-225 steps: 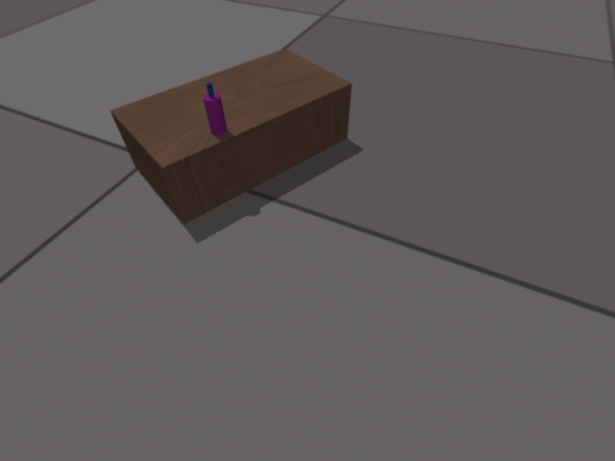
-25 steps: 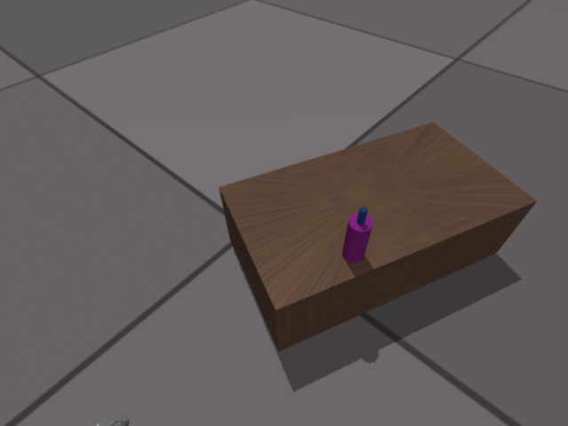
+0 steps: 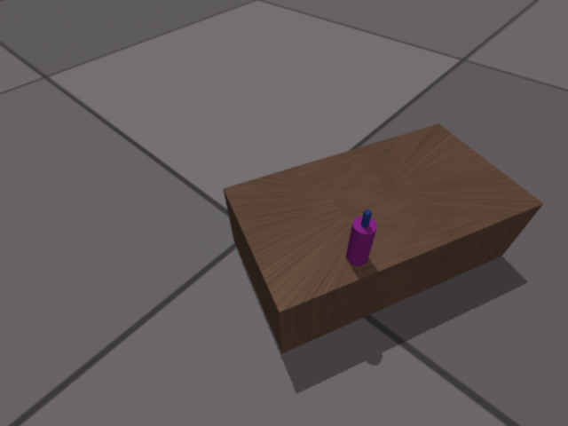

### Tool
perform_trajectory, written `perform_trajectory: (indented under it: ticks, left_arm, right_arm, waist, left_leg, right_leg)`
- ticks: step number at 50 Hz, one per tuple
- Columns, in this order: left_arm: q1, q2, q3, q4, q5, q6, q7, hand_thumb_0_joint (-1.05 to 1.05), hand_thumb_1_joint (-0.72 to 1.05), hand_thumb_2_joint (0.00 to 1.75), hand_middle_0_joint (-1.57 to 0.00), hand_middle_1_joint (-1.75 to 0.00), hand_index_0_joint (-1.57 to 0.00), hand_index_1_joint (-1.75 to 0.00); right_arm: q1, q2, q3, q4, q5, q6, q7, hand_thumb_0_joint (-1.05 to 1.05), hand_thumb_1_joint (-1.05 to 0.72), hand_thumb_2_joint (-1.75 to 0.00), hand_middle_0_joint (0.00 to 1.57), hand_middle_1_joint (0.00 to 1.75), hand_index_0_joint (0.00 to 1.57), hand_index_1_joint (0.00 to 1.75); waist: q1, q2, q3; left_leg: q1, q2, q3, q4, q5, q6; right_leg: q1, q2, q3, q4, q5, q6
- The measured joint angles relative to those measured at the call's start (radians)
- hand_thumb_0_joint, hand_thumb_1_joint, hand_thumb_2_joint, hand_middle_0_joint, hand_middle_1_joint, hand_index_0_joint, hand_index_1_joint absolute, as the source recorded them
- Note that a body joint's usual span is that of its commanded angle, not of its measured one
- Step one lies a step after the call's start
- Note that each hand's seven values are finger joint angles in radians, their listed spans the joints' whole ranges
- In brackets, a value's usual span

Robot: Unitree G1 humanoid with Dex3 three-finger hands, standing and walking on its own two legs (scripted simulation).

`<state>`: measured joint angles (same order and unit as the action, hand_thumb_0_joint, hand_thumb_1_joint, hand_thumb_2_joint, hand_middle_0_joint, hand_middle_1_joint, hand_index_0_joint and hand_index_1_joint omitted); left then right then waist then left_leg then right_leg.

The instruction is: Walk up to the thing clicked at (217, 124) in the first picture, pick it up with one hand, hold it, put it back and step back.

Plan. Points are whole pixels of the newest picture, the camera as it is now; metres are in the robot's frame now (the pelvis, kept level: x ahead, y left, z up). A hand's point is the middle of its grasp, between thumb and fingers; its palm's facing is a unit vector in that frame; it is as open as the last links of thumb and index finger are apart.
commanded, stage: walk up
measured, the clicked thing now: (362, 235) +0.69 -0.20 -0.34
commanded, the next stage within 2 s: stand in 0.14 s
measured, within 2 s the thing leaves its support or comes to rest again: neither
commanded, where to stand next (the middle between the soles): +0.04 +0.01 m, yaw +0 degrees
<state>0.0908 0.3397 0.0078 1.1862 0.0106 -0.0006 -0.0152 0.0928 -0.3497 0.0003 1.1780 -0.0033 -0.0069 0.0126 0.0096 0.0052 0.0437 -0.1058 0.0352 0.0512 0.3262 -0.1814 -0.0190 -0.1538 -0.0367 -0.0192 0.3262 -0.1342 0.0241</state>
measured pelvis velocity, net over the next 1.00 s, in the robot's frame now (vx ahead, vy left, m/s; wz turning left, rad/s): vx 0.01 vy -0.01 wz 0.01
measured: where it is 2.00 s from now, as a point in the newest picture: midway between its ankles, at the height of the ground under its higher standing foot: outside the picture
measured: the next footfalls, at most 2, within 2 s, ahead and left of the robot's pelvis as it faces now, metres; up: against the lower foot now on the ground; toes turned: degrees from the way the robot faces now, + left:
none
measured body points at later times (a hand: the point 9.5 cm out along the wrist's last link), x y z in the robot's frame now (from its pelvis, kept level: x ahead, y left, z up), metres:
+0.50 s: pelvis +0.01 +0.00 +0.00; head +0.01 +0.00 +0.45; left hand +0.09 +0.30 -0.13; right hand +0.09 -0.30 -0.13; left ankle +0.00 +0.13 -0.75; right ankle +0.03 -0.13 -0.75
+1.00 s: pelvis +0.01 -0.01 +0.00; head +0.01 -0.01 +0.45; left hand +0.08 +0.29 -0.13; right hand +0.09 -0.31 -0.13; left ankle +0.00 +0.13 -0.75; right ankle +0.03 -0.13 -0.75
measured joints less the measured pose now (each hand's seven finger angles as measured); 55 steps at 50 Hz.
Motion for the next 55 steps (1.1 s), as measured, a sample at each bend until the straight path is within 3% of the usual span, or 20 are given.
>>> perform_trajectory:
  ticks: [55]
  left_arm:
    - [0.015, 0.009, -0.016, -0.056, -0.001, -0.005, 0.005, 0.00, 0.90, 0.90, -0.21, -0.30, -0.20, -0.30]
  right_arm:
    - [0.015, -0.006, -0.001, -0.034, -0.006, 0.006, -0.001, 0.01, -0.90, -0.90, 0.20, 0.30, 0.21, 0.30]
  waist:
    - [-0.009, 0.000, -0.003]
  left_leg:
    - [0.020, 0.013, -0.018, -0.015, 0.000, -0.017]
  right_leg:
    - [0.020, 0.012, -0.019, -0.002, -0.014, -0.015]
